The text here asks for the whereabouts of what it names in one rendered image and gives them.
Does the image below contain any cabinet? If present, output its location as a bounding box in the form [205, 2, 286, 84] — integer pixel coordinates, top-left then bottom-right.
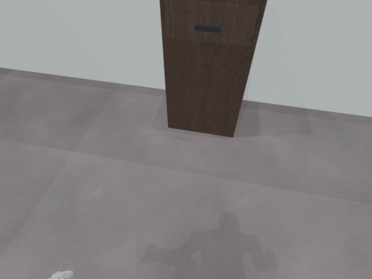
[160, 0, 267, 137]

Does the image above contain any handle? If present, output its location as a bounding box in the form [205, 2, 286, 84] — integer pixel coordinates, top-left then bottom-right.
[195, 22, 221, 33]

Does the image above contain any drawer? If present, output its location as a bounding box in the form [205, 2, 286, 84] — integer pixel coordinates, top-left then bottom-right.
[164, 0, 260, 46]

